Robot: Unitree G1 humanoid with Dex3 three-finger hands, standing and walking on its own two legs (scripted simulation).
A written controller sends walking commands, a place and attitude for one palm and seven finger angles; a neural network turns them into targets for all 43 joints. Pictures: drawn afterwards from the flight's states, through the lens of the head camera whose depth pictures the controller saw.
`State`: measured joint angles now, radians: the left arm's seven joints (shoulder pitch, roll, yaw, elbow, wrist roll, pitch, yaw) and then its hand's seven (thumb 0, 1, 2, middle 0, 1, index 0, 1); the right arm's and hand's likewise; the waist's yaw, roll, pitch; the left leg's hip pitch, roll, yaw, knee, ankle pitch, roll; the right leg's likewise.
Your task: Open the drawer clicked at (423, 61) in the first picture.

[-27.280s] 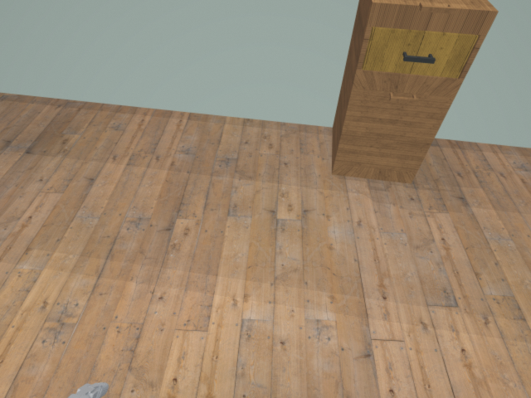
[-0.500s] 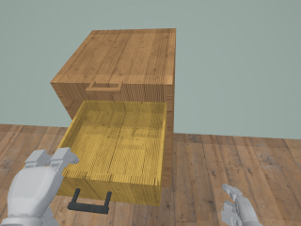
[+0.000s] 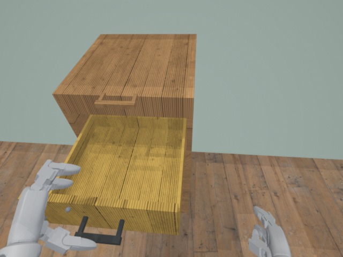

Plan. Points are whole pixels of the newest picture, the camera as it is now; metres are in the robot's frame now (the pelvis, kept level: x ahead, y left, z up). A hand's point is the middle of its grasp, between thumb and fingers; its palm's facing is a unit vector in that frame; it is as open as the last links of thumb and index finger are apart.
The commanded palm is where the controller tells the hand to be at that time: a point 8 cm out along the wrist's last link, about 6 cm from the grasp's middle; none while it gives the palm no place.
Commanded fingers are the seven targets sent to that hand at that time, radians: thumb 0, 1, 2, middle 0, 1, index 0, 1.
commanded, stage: draw the hand back to the body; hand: left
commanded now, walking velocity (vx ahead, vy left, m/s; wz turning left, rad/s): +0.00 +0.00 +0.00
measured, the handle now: (100, 230) +0.19 +0.22 -0.07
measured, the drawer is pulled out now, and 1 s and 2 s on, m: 0.30 0.30 0.30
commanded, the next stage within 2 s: step back with the hand held close in 0.86 s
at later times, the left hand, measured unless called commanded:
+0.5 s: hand (54, 193) +0.17 +0.22 +0.16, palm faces +0.39 -0.82 -0.42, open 10.0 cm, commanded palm +0.13 +0.27 +0.18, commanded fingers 0.00 0.65 0.80 -0.22 -0.46 -0.22 -0.46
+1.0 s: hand (49, 194) +0.17 +0.22 +0.17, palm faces +0.42 -0.80 -0.43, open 7.4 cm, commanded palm +0.12 +0.26 +0.18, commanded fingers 0.00 0.90 0.90 -0.20 -0.30 -0.20 -0.30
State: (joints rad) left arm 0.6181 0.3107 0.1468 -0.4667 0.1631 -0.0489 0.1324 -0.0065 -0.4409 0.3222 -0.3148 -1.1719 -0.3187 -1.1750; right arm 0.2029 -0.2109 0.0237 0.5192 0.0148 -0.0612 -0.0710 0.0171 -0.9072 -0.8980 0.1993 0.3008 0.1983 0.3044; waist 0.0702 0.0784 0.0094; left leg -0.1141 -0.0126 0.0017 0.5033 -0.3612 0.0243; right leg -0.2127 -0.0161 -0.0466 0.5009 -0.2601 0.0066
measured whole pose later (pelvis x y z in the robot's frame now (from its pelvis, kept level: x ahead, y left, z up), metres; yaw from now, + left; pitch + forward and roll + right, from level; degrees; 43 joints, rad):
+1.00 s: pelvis -0.01 -0.02 +0.01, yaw +1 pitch -3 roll -1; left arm 0.53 0.32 0.29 -0.47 -0.04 -0.12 0.11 0.01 0.88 0.89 -0.22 -0.31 -0.22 -0.31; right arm 0.19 -0.21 0.02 0.63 0.01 -0.15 -0.07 0.02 -0.90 -0.90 0.20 0.30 0.20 0.30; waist 0.06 0.08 0.02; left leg -0.05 0.01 -0.02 0.40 -0.29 0.00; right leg -0.14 0.01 -0.07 0.39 -0.19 -0.02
